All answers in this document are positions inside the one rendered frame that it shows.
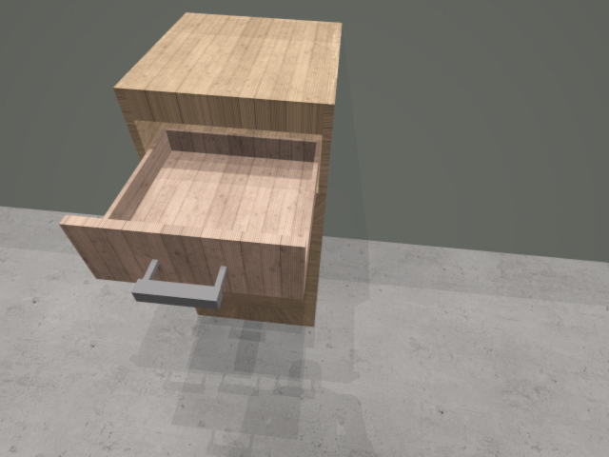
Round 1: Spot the handle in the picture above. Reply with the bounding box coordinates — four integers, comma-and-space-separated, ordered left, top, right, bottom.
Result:
131, 259, 227, 309

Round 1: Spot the drawer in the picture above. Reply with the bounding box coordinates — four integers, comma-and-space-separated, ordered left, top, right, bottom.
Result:
59, 128, 321, 300

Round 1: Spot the cabinet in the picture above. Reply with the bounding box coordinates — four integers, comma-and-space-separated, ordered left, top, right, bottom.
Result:
113, 12, 342, 327

